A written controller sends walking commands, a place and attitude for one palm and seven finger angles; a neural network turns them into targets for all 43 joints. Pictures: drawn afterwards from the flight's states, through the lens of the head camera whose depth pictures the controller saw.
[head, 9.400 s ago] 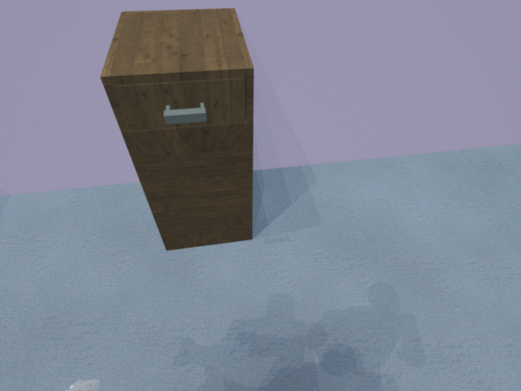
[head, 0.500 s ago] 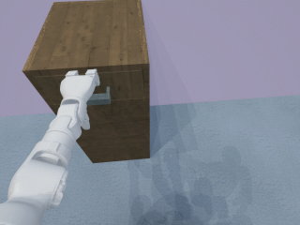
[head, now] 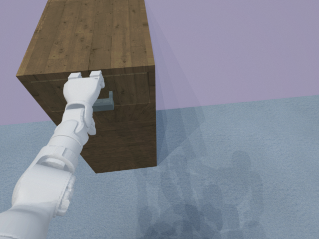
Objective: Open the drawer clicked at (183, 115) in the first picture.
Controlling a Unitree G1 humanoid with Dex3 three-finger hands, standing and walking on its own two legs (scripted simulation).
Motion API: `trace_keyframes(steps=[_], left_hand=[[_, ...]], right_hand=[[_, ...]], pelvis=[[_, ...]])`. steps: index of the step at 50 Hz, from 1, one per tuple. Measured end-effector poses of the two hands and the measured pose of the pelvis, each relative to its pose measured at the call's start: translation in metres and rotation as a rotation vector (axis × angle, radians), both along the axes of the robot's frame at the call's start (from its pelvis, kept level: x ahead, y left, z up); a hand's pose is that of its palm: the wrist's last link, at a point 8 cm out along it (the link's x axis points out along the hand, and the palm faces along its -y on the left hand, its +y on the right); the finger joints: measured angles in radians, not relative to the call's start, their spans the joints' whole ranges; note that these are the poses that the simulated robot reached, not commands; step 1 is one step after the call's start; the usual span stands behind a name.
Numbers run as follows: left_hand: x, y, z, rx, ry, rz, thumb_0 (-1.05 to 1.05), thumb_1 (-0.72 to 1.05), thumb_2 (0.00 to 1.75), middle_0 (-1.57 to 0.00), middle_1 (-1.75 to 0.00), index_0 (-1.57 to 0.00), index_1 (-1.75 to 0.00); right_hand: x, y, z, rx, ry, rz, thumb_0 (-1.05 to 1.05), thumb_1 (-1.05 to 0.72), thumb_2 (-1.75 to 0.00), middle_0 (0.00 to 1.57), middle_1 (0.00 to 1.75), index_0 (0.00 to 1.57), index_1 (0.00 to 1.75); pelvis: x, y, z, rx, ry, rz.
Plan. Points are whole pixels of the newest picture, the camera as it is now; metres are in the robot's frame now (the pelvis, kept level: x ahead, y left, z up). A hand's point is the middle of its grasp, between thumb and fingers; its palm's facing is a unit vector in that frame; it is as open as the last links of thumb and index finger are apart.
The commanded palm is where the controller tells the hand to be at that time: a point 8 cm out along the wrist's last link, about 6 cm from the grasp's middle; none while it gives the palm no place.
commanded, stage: move the hooked fingers above the handle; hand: left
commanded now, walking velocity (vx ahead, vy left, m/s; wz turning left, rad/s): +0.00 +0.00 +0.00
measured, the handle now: (95, 100) +0.54 +0.18 -0.01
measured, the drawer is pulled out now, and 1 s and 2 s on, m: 0.00 0.00 0.00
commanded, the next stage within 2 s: lower the fingers behind the handle in 0.24 s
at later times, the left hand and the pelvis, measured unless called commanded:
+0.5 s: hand (90, 104) +0.48 +0.17 +0.03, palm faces -0.08 -0.02 -1.00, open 13.9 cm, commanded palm +0.47 +0.17 +0.09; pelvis +0.01 -0.01 +0.00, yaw +0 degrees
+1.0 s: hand (95, 111) +0.48 +0.17 +0.00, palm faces -0.08 -0.04 -1.00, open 13.9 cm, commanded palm +0.47 +0.17 +0.05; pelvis +0.00 -0.01 -0.01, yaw +0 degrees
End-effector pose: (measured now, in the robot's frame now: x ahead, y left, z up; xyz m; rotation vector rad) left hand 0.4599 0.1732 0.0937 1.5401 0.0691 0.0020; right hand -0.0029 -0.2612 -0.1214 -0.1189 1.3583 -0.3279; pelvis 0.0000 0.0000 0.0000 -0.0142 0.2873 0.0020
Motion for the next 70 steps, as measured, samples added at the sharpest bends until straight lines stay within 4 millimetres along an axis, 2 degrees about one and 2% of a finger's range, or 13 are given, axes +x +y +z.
trace_keyframes(steps=[8, 16, 26, 39, 70], left_hand=[[0.004, -0.002, 0.003, 0.01, 0.005, 0.025, 0.0, -0.49, 0.3, -0.31, -1.2, -0.32, -1.2], [0.008, -0.01, 0.0, -0.006, 0.012, 0.009, 0.0, -0.49, 0.3, -0.31, -1.2, -0.31, -1.2], [0.006, 0.0, -0.011, 0.011, 0.046, 0.035, 0.0, -0.49, 0.3, -0.31, -1.2, -0.31, -1.2], [0.004, 0.001, -0.03, 0.004, 0.025, 0.018, 0.0, -0.49, 0.3, -0.31, -1.2, -0.31, -1.2], [0.002, -0.002, -0.069, -0.002, 0.03, 0.005, 0.0, -0.49, 0.3, -0.31, -1.2, -0.32, -1.21]], right_hand=[[0.021, -0.006, 0.001, -0.011, -0.045, 0.029, 0.0, -0.91, -0.9, 0.2, 0.3, 0.2, 0.3], [0.028, -0.011, 0.002, -0.022, -0.053, 0.029, 0.0, -0.91, -0.9, 0.2, 0.3, 0.2, 0.3], [0.021, -0.014, -0.001, -0.015, -0.017, 0.019, 0.0, -0.91, -0.9, 0.2, 0.3, 0.2, 0.3], [0.015, -0.016, -0.005, -0.024, 0.01, 0.017, 0.0, -0.91, -0.9, 0.2, 0.3, 0.2, 0.3], [-0.013, -0.002, -0.018, -0.031, 0.048, 0.001, 0.0, -0.91, -0.9, 0.2, 0.3, 0.2, 0.3]], pelvis=[[0.0, -0.002, -0.001, 0.001, 0.004, 0.009], [0.004, -0.006, -0.001, 0.003, 0.007, 0.004], [0.008, -0.01, -0.001, 0.004, 0.014, 0.006], [0.007, -0.01, -0.008, 0.0, 0.045, 0.009], [-0.005, -0.001, -0.025, -0.016, 0.105, 0.005]])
